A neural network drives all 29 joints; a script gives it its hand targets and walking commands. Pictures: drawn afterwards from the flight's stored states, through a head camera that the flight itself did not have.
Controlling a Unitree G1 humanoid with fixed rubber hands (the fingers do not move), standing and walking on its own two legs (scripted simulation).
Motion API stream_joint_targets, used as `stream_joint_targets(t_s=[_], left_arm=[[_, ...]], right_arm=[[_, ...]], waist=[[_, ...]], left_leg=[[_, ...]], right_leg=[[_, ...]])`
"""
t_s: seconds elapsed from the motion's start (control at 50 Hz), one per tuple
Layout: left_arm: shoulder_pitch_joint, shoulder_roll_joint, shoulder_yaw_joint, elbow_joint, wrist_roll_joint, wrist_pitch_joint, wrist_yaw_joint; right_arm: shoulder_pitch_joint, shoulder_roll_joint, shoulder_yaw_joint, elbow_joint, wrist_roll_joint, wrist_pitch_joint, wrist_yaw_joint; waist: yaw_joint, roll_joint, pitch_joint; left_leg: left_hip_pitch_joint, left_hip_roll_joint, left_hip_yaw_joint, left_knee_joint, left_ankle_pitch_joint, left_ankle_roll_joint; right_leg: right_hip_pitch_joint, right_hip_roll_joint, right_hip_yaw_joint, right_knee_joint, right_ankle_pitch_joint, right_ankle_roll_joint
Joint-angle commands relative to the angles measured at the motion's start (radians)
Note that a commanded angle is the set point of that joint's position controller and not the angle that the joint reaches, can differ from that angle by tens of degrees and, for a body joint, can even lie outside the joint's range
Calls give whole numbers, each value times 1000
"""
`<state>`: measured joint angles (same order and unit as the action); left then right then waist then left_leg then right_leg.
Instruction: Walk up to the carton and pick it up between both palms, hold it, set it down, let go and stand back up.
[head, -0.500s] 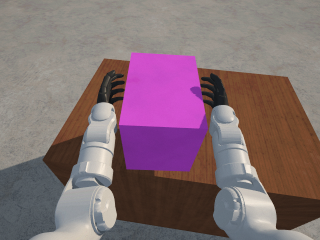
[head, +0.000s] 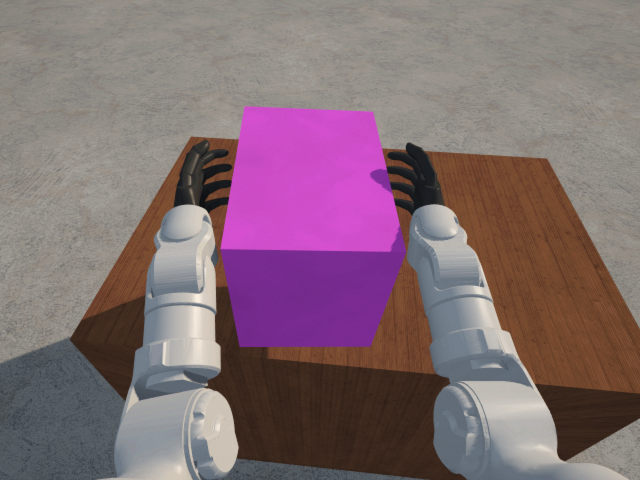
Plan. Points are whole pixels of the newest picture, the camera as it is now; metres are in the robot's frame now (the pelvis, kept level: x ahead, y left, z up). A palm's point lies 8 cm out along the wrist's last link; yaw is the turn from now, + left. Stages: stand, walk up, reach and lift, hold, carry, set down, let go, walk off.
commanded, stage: reach and lift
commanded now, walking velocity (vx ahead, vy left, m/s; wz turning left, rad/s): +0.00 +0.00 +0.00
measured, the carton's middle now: (307, 227) +0.46 +0.01 +0.08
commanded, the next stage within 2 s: hold in 1.30 s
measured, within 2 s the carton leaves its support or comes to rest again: neither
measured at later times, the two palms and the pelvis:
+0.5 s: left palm (185, 200) +0.38 +0.14 +0.21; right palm (439, 214) +0.37 -0.14 +0.18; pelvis +0.00 +0.01 +0.00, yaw -2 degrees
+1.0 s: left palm (182, 223) +0.36 +0.14 +0.19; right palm (440, 221) +0.36 -0.14 +0.18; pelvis +0.00 +0.01 +0.00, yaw -2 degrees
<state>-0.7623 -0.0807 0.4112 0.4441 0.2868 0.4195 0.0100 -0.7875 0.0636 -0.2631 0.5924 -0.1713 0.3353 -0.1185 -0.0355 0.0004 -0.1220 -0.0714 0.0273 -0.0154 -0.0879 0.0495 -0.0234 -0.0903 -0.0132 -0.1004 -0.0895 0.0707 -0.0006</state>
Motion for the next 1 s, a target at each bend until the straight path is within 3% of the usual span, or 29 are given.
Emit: stream_joint_targets(t_s=[0.0,0.2,0.4,0.68,0.98], left_arm=[[-502,-423,-369,-180,-106,46,-143],[-413,-434,-449,-421,-125,270,-163],[-374,-389,-403,-489,-85,401,-182],[-335,-370,-430,-644,-81,469,-230],[-306,-365,-468,-734,-93,482,-228]], right_arm=[[-563,391,402,-219,145,-40,45],[-526,342,486,-428,268,65,-11],[-504,271,452,-490,281,119,-2],[-423,238,479,-541,330,142,-8],[-360,247,530,-583,358,141,-20]], waist=[[-11,7,-490],[-31,23,-346],[-32,-4,-255],[-60,14,-231],[-64,11,-201]], left_leg=[[92,-76,4,73,346,17],[183,-59,-1,72,274,0],[217,-47,12,25,158,14],[280,-54,24,20,251,-9],[289,-53,28,15,239,-7]], right_leg=[[414,63,66,101,388,21],[351,55,74,69,231,36],[342,44,64,41,113,53],[396,47,60,41,201,54],[435,46,62,54,194,49]])
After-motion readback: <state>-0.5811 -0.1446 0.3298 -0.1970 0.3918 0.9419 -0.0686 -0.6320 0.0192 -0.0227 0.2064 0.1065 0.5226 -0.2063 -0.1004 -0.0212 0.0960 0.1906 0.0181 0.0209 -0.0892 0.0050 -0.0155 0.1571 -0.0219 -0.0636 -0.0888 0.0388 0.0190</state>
